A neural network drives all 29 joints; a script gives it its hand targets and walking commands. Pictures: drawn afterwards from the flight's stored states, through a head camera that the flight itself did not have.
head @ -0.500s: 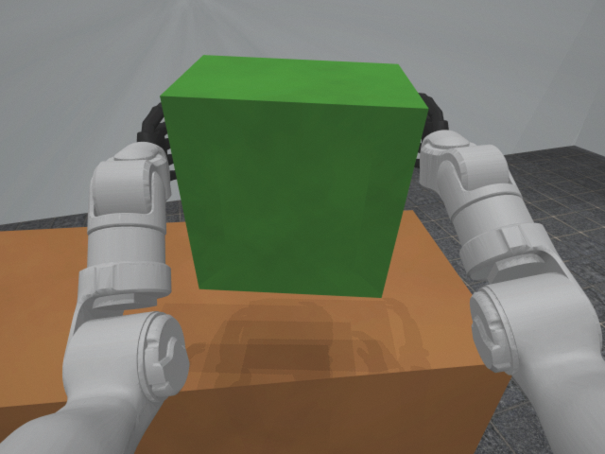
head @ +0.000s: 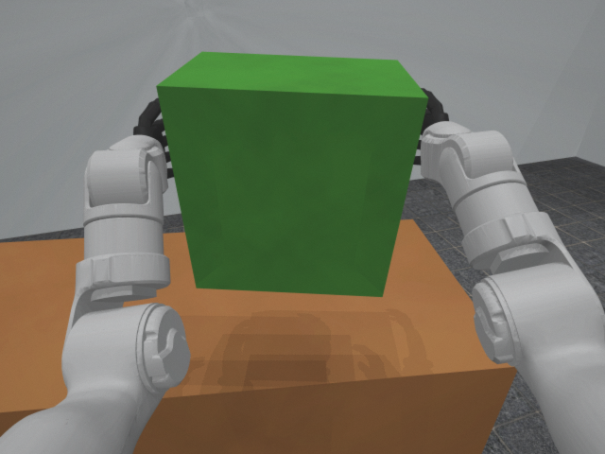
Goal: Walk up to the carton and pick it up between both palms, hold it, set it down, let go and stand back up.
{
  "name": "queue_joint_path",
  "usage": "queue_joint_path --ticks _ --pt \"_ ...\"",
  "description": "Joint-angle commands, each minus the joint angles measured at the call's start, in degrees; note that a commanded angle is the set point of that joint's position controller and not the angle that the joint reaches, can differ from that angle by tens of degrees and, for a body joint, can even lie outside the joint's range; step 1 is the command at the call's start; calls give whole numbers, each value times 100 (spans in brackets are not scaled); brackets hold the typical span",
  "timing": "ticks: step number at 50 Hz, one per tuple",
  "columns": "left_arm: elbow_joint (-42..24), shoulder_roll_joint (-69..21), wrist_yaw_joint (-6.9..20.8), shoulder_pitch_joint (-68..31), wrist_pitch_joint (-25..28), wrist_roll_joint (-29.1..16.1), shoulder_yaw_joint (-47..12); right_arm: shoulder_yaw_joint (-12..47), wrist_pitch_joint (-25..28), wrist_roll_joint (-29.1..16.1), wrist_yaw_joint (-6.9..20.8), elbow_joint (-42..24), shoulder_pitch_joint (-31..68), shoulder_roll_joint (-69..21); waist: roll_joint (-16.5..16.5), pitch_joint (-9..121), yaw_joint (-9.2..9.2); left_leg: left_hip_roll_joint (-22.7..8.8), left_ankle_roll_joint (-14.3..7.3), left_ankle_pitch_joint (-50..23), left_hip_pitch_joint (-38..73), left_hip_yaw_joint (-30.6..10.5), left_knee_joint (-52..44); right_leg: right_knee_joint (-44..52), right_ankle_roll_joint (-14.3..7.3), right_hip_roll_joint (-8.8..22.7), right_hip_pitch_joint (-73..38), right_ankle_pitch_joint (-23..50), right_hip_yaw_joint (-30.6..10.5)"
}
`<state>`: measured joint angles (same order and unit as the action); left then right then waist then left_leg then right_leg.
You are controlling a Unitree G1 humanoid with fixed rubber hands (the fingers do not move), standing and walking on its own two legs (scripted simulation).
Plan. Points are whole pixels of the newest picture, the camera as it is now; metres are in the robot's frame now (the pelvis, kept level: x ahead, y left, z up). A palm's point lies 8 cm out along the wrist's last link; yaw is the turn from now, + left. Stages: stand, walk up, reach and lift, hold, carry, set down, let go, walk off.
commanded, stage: hold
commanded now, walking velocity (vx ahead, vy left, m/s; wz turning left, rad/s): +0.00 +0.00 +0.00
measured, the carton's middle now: (294, 177) +0.38 -0.03 +0.29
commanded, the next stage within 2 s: none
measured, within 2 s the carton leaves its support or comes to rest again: neither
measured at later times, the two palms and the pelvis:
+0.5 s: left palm (149, 147) +0.38 +0.15 +0.34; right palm (424, 134) +0.36 -0.19 +0.34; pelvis +0.01 +0.00 +0.00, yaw +0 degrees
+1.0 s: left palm (150, 139) +0.37 +0.14 +0.35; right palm (442, 133) +0.34 -0.21 +0.35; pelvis -0.01 -0.01 +0.00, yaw +0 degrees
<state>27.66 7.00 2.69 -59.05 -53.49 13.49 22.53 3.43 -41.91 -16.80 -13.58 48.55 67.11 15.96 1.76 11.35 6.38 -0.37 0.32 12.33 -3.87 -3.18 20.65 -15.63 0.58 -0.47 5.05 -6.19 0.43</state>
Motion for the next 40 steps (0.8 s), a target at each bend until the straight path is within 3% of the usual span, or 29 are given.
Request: queue_joint_path --ticks 1,3,4,6,7,10,13,15,17,18,19,20,22,23,26,31,32,33,37,40 --pt "-205 -2601 896 -4957 468 -924 -1140 562 329 -1600 1432 -1710 5310 -3837 -45 1577 -919 107 225 -701 -1650 -40 -756 -198 41 -626 -1609 221 -103" --pt "-61 -2567 940 -4998 472 -966 -1191 402 331 -1530 1453 -1607 5326 -3750 28 1651 -827 71 221 -397 -1803 -50 -830 -243 26 -652 -1654 126 -141" --pt "-100 -2563 956 -4936 472 -909 -1144 414 337 -1515 1469 -1641 5324 -3780 -13 1572 -911 66 205 -505 -1797 -46 -825 -289 14 -655 -1653 188 -140" --pt "256 -2516 1010 -4930 445 -899 -1085 271 357 -1442 1467 -1545 5335 -3621 111 1414 -830 73 249 -172 -1961 -83 -890 -251 7 -608 -1588 14 -123" --pt "105 -2495 1035 -4902 472 -939 -1112 273 329 -1435 1488 -1547 5262 -3621 51 1499 -795 38 233 -301 -1988 -106 -911 -275 2 -667 -1674 171 -170" --pt "514 -2357 1093 -4913 460 -841 -857 208 337 -1319 1519 -1460 5386 -3537 -78 1411 -867 50 206 -25 -2070 -94 -975 -220 13 -602 -1641 -50 -148" --pt "222 -2383 1087 -4968 529 -989 -1012 246 324 -1402 1490 -1557 5336 -3612 -93 1702 -788 33 189 -358 -1873 -79 -828 -213 -2 -566 -1664 249 -154" --pt "188 -2430 1055 -4831 536 -1045 -1046 396 385 -1492 1434 -1884 5340 -3675 -137 2042 -834 154 271 -1053 -1566 -23 -626 -169 -3 -517 -1656 583 -159" --pt "-442 -2542 1043 -4616 507 -1220 -1329 612 371 -1689 1390 -2282 5112 -3624 -143 2460 -727 218 365 -1918 -1061 -1 -327 -122 -14 -499 -1777 1218 -173" --pt "-363 -2578 1034 -4759 493 -1262 -1350 623 368 -1699 1347 -2301 5222 -3672 -130 2538 -691 260 415 -2148 -982 8 -235 -104 -9 -478 -1778 1347 -187" --pt "-514 -2511 1012 -4610 482 -1255 -1306 776 357 -1762 1300 -2513 5121 -3735 -261 2616 -767 235 383 -2289 -875 32 -194 -91 13 -499 -1861 1519 -197" --pt "-807 -2557 987 -4592 508 -1378 -1497 842 359 -1866 1250 -2771 5140 -3804 -236 2903 -669 263 417 -2581 -707 -1 -87 -101 26 -488 -1902 1870 -205" --pt "-944 -2575 997 -4436 448 -1353 -1531 952 328 -1965 1151 -3072 5104 -3826 -138 3080 -685 297 470 -2936 -502 29 17 -132 78 -480 -2078 2242 -197" --pt "-819 -2566 998 -4480 434 -1389 -1576 846 321 -1945 1104 -3050 5223 -3726 -126 2876 -638 320 481 -2815 -597 33 16 -123 91 -470 -1963 2225 -198" --pt "-1324 -2576 988 -4552 429 -1392 -1743 821 246 -2050 1046 -2995 4928 -3589 178 2939 -494 288 621 -3201 -395 -14 73 -172 32 -547 -2002 2382 -171" --pt "-872 -2477 1016 -4665 374 -1293 -1565 596 122 -1980 1055 -2605 4941 -3463 152 2473 -501 246 611 -2621 -641 -11 -51 -101 -54 -552 -1781 1787 -195" --pt "-432 -2442 1021 -4828 365 -1169 -1452 405 117 -1899 1095 -2217 5134 -3323 309 2106 -528 251 591 -2053 -858 -28 -212 -40 -91 -544 -1578 1157 -197" --pt "-427 -2585 1024 -4821 384 -1226 -1531 359 153 -1840 1121 -2346 5245 -3371 162 2067 -539 200 586 -1817 -981 -56 -266 -58 -123 -552 -1541 996 -202" --pt "-34 -2561 1027 -5099 443 -1164 -1429 126 155 -1694 1231 -1856 5407 -3381 365 1901 -571 136 502 -1075 -1415 -97 -538 -127 -138 -567 -1480 542 -191" --pt "355 -2525 1047 -5117 512 -1143 -1247 -45 189 -1511 1302 -1781 5590 -3367 167 1700 -582 84 342 -165 -1889 -194 -787 -200 -121 -583 -1469 120 -198"
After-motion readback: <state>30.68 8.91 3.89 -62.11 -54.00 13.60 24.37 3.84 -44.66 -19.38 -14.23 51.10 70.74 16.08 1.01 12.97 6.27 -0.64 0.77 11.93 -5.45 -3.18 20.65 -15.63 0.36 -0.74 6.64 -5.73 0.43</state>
